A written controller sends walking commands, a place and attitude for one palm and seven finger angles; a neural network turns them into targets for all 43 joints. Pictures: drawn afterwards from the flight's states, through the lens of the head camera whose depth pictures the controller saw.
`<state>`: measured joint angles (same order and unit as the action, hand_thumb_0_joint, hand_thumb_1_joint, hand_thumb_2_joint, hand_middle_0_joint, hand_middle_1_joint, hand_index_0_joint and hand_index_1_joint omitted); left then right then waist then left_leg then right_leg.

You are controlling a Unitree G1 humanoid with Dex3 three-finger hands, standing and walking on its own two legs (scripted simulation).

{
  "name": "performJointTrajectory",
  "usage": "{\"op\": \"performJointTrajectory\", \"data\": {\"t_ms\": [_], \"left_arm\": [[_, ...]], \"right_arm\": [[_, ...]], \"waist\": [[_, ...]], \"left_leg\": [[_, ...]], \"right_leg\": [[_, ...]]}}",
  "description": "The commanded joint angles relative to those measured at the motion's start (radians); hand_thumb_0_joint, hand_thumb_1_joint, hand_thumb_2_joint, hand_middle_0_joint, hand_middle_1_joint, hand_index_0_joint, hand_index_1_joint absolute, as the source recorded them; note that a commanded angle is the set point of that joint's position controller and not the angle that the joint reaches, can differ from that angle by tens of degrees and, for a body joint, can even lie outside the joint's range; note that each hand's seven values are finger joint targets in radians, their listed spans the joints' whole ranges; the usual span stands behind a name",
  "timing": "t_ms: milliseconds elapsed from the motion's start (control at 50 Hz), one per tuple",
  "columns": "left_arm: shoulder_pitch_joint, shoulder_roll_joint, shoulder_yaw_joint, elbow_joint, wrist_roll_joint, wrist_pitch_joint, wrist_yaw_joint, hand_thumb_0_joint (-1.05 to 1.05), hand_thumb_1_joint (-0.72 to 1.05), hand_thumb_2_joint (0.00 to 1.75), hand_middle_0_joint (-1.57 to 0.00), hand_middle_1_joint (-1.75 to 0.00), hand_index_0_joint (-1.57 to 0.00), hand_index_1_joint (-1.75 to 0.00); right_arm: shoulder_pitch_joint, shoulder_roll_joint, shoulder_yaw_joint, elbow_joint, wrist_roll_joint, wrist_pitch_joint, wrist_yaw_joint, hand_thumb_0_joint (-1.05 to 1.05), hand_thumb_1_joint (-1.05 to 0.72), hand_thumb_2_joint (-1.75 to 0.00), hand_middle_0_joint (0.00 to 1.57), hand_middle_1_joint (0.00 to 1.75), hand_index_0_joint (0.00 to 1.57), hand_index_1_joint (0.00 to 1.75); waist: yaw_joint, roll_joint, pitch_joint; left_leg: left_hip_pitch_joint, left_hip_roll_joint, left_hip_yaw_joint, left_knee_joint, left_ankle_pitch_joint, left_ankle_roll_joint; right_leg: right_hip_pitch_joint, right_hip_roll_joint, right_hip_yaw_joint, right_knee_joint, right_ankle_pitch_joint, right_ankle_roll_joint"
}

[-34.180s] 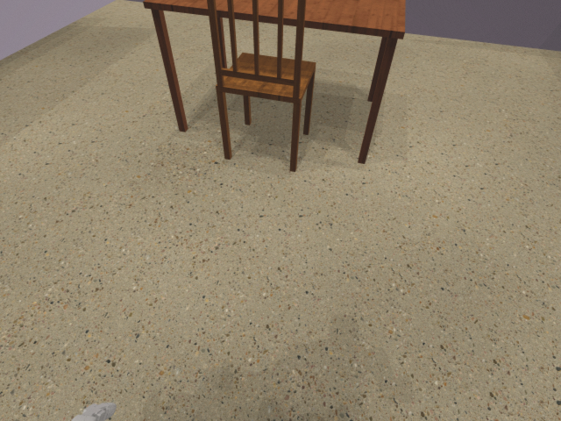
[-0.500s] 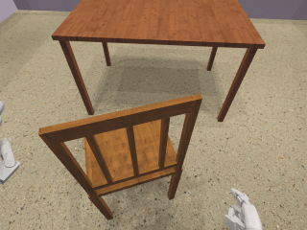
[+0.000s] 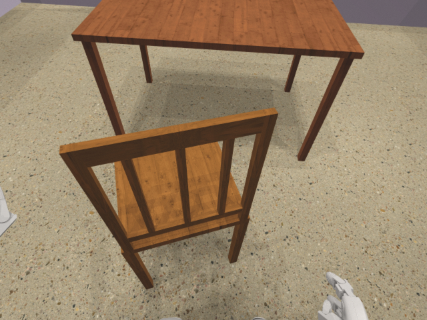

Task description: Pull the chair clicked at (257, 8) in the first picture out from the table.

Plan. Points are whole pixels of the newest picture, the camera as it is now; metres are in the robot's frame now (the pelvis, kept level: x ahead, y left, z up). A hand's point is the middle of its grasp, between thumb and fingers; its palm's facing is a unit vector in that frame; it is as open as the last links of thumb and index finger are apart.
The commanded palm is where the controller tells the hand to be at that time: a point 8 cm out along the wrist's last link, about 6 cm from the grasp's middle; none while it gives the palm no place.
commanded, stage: step back with the hand held close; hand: left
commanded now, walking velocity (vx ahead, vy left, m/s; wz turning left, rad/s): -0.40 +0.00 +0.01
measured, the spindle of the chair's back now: (184, 190) +0.41 +0.10 -0.07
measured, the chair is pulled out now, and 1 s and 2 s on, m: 0.55 0.55 0.55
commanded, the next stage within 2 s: stop stepping back and stand still in 0.60 s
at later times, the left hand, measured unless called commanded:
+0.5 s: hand (6, 244) +0.17 +0.25 +0.19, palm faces +0.45 -0.75 -0.49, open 7.4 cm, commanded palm +0.11 +0.28 +0.19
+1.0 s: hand out of the picture +0.05 +0.20 +0.16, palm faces +0.41 -0.78 -0.47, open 7.4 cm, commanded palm +0.00 +0.24 +0.19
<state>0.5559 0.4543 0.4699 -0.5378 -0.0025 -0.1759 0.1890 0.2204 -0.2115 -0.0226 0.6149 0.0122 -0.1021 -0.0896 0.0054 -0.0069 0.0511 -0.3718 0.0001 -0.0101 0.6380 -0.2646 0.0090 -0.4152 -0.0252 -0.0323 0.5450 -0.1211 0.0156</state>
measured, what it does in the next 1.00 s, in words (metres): walks backwards: right foot, then left foot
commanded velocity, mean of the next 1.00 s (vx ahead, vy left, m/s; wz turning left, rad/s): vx -0.22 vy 0.03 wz -0.01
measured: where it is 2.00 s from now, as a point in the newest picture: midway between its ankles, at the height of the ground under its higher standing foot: outside the picture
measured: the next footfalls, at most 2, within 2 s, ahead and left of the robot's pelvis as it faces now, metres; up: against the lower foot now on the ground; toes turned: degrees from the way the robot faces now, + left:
right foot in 0.56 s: -0.09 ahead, -0.17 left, +0.00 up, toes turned -2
left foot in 0.86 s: -0.13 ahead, +0.06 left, +0.00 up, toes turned +3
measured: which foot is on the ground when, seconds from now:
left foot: down 0.00-0.66, up 0.68-0.84, down 0.86-1.00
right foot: down 0.00-0.28, up 0.30-0.54, down 0.56-1.00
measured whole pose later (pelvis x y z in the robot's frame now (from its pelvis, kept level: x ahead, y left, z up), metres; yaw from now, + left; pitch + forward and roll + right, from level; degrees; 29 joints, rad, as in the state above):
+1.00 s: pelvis -0.13 -0.06 +0.01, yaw +1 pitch +0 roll +0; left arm 0.62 0.41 0.39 -0.51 -0.04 -0.14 0.17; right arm 0.20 -0.25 -0.05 0.61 0.04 -0.08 -0.08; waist -0.01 -0.03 0.02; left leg -0.25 0.00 0.03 0.50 -0.25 0.01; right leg -0.24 -0.01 -0.05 0.52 -0.27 -0.01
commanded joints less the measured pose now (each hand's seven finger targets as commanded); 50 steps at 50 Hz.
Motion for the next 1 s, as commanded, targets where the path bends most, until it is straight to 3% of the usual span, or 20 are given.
{"op": "performJointTrajectory", "data": {"t_ms": [0, 100, 140, 180, 220, 260, 320, 360, 420, 480, 560, 600, 620, 640, 680, 720, 800, 900, 940, 980], "left_arm": [[-0.060, 0.158, 0.139, -0.184, 0.014, -0.078, 0.016, 0.00, 0.90, 0.90, -0.20, -0.30, -0.20, -0.30], [-0.112, 0.187, 0.123, -0.194, 0.003, -0.086, 0.017, 0.00, 0.90, 0.90, -0.20, -0.30, -0.20, -0.30], [-0.115, 0.168, 0.088, -0.201, -0.002, -0.074, 0.027, 0.00, 0.90, 0.90, -0.20, -0.30, -0.20, -0.30], [-0.070, 0.177, 0.118, -0.192, -0.005, -0.069, 0.030, 0.00, 0.90, 0.90, -0.20, -0.30, -0.20, -0.30], [0.001, 0.176, 0.134, -0.194, -0.009, -0.074, 0.029, 0.00, 0.90, 0.90, -0.20, -0.30, -0.20, -0.30], [0.020, 0.157, 0.143, -0.242, 0.007, -0.097, 0.027, 0.00, 0.90, 0.90, -0.20, -0.30, -0.20, -0.30], [0.013, 0.158, 0.146, -0.270, -0.020, -0.101, 0.015, 0.00, 0.90, 0.90, -0.20, -0.30, -0.20, -0.30], [-0.014, 0.135, 0.111, -0.316, -0.031, -0.112, 0.005, 0.00, 0.90, 0.90, -0.20, -0.30, -0.20, -0.30], [-0.026, 0.116, 0.069, -0.300, -0.030, -0.113, -0.003, 0.00, 0.90, 0.90, -0.20, -0.30, -0.20, -0.30], [-0.078, 0.137, 0.069, -0.286, -0.035, -0.109, -0.013, 0.00, 0.90, 0.90, -0.20, -0.30, -0.20, -0.30], [-0.006, 0.188, 0.145, -0.255, -0.042, -0.124, -0.039, 0.00, 0.90, 0.90, -0.20, -0.30, -0.20, -0.30], [0.067, 0.232, 0.192, -0.273, -0.035, -0.135, -0.053, 0.00, 0.90, 0.90, -0.20, -0.30, -0.20, -0.30], [0.088, 0.222, 0.176, -0.270, -0.043, -0.135, -0.063, 0.00, 0.90, 0.90, -0.20, -0.30, -0.20, -0.30], [0.097, 0.239, 0.197, -0.234, -0.049, -0.133, -0.062, 0.00, 0.90, 0.90, -0.20, -0.30, -0.20, -0.30], [0.175, 0.210, 0.206, -0.171, -0.063, -0.107, -0.052, 0.00, 0.90, 0.90, -0.20, -0.30, -0.20, -0.30], [0.235, 0.145, 0.176, -0.100, -0.049, -0.071, -0.039, 0.00, 0.90, 0.90, -0.20, -0.30, -0.20, -0.30], [0.120, 0.161, 0.138, -0.099, -0.053, -0.057, 0.000, 0.00, 0.90, 0.90, -0.20, -0.30, -0.20, -0.30], [0.083, 0.147, 0.064, -0.215, -0.049, -0.042, 0.006, 0.00, 0.90, 0.90, -0.20, -0.30, -0.20, -0.30], [0.016, 0.169, 0.068, -0.266, -0.034, -0.051, 0.006, 0.00, 0.90, 0.90, -0.20, -0.30, -0.20, -0.30], [-0.027, 0.155, 0.064, -0.248, -0.025, -0.056, 0.011, 0.00, 0.90, 0.90, -0.20, -0.30, -0.20, -0.30]], "right_arm": [[-0.122, -0.139, -0.057, -0.162, -0.001, -0.074, -0.013, 0.00, -0.90, -0.90, 0.20, 0.30, 0.20, 0.30], [-0.088, -0.131, -0.069, -0.120, -0.019, -0.074, 0.005, 0.00, -0.90, -0.90, 0.20, 0.30, 0.20, 0.30], [-0.098, -0.106, -0.057, -0.102, -0.025, -0.055, 0.016, 0.00, -0.90, -0.90, 0.20, 0.30, 0.20, 0.30], [-0.111, -0.095, -0.047, -0.101, -0.023, -0.037, 0.014, 0.00, -0.90, -0.90, 0.20, 0.30, 0.20, 0.30], [-0.119, -0.100, -0.044, -0.109, -0.016, -0.023, 0.006, 0.00, -0.90, -0.90, 0.20, 0.30, 0.20, 0.30], [-0.139, -0.128, -0.052, -0.134, -0.016, -0.030, 0.001, 0.00, -0.90, -0.90, 0.20, 0.30, 0.20, 0.30], [-0.118, -0.105, -0.073, -0.126, -0.021, -0.071, 0.010, 0.00, -0.90, -0.90, 0.20, 0.30, 0.20, 0.30], [-0.105, -0.119, -0.075, -0.090, -0.029, -0.095, 0.016, 0.00, -0.90, -0.90, 0.20, 0.30, 0.20, 0.30], [-0.100, -0.122, -0.068, -0.061, -0.025, -0.114, 0.027, 0.00, -0.90, -0.90, 0.20, 0.30, 0.20, 0.30], [-0.118, -0.130, -0.051, -0.046, -0.039, -0.126, 0.030, 0.00, -0.90, -0.90, 0.20, 0.30, 0.20, 0.30], [-0.158, -0.131, -0.049, -0.073, -0.030, -0.100, 0.037, 0.00, -0.90, -0.90, 0.20, 0.30, 0.20, 0.30], [-0.150, -0.122, -0.055, -0.106, -0.017, -0.064, 0.051, 0.00, -0.90, -0.90, 0.20, 0.30, 0.20, 0.30], [-0.144, -0.120, -0.070, -0.134, -0.004, -0.047, 0.051, 0.00, -0.90, -0.90, 0.20, 0.30, 0.20, 0.30], [-0.167, -0.121, -0.082, -0.159, 0.019, -0.039, 0.042, 0.00, -0.90, -0.90, 0.20, 0.30, 0.20, 0.30], [-0.195, -0.087, -0.065, -0.177, 0.032, -0.031, 0.022, 0.00, -0.90, -0.90, 0.20, 0.30, 0.20, 0.30], [-0.206, -0.035, -0.018, -0.178, 0.016, 0.008, 0.028, 0.00, -0.90, -0.90, 0.20, 0.30, 0.20, 0.30], [-0.157, -0.089, -0.038, -0.164, 0.015, 0.003, -0.001, 0.00, -0.90, -0.90, 0.20, 0.30, 0.20, 0.30], [-0.114, -0.143, -0.069, -0.175, 0.026, -0.031, 0.000, 0.00, -0.90, -0.90, 0.20, 0.30, 0.20, 0.30], [-0.125, -0.125, -0.042, -0.168, 0.019, -0.036, 0.006, 0.00, -0.90, -0.90, 0.20, 0.30, 0.20, 0.30], [-0.114, -0.131, -0.043, -0.153, 0.019, -0.045, 0.012, 0.00, -0.90, -0.90, 0.20, 0.30, 0.20, 0.30]], "waist": [[0.014, 0.155, -0.094], [0.006, -0.125, -0.087], [-0.002, -0.206, -0.153], [-0.005, -0.184, -0.197], [-0.008, -0.046, -0.179], [-0.005, 0.286, -0.158], [-0.012, 0.253, -0.185], [0.003, 0.191, -0.168], [0.005, 0.226, -0.219], [-0.004, 0.287, -0.214], [0.029, 0.228, -0.270], [0.037, 0.071, -0.347], [0.030, -0.147, -0.378], [0.031, -0.319, -0.339], [0.029, -0.227, -0.259], [-0.012, -0.086, -0.240], [-0.035, -0.097, -0.242], [-0.008, 0.043, -0.208], [-0.005, 0.187, -0.131], [-0.003, 0.142, -0.048]], "left_leg": [[-0.515, 0.189, -0.153, -0.312, -0.360, 0.095], [-0.120, -0.006, -0.025, 0.103, -0.279, 0.006], [0.030, -0.017, -0.008, 0.262, -0.179, -0.009], [0.074, -0.004, -0.005, 0.140, -0.167, 0.000], [0.056, 0.041, -0.059, -0.185, -0.138, 0.016], [-0.141, 0.282, -0.288, -0.356, -0.025, 0.114], [-0.143, 0.347, -0.273, -0.330, 0.223, 0.163], [0.100, 0.305, -0.187, -0.227, 0.632, 0.139], [0.345, 0.270, -0.155, -0.155, 0.829, 0.108], [0.345, 0.268, -0.179, -0.174, 0.759, 0.095], [0.265, 0.238, -0.143, -0.116, 0.560, 0.062], [0.229, 0.147, -0.061, -0.007, 0.468, 0.019], [0.152, 0.053, 0.050, 0.118, 0.308, -0.022], [-0.021, -0.056, 0.081, 0.284, -0.145, -0.047], [-0.147, -0.011, -0.051, 0.420, -0.279, -0.031], [-0.129, 0.026, -0.027, 0.211, -0.199, -0.027], [0.126, 0.005, 0.075, -0.237, 0.139, -0.015], [0.271, 0.134, -0.046, -0.171, 0.449, 0.033], [0.090, 0.153, -0.099, -0.260, 0.178, 0.044], [-0.032, 0.122, -0.098, -0.280, -0.182, 0.048]], "right_leg": [[0.511, -0.014, 0.077, 0.166, 0.029, 0.001], [0.022, -0.220, 0.360, -0.293, -0.355, -0.123], [-0.047, -0.320, 0.342, -0.368, -0.361, -0.165], [0.000, -0.280, 0.222, -0.314, -0.253, -0.130], [0.043, -0.168, 0.132, -0.170, -0.235, -0.066], [0.158, 0.002, 0.014, 0.231, -0.146, -0.003], [0.084, 0.014, 0.083, 0.550, -0.339, -0.009], [-0.041, -0.005, 0.060, 0.432, -0.329, -0.013], [-0.065, -0.010, 0.040, 0.201, -0.266, -0.017], [0.015, -0.003, 0.042, 0.032, -0.214, -0.015], [0.189, -0.002, 0.008, -0.184, -0.009, -0.008], [0.304, -0.028, 0.010, -0.255, 0.272, -0.012], [0.350, -0.112, 0.063, -0.224, 0.542, -0.050], [0.355, -0.250, 0.178, -0.192, 0.792, -0.130], [0.319, -0.336, 0.200, -0.161, 0.768, -0.185], [0.349, -0.268, 0.148, -0.100, 0.685, -0.147], [0.329, -0.169, 0.073, -0.005, 0.536, -0.050], [0.229, -0.111, 0.120, -0.065, 0.263, -0.022], [0.267, -0.084, 0.049, -0.062, -0.019, -0.003], [0.270, -0.066, 0.078, -0.143, -0.172, -0.014]]}}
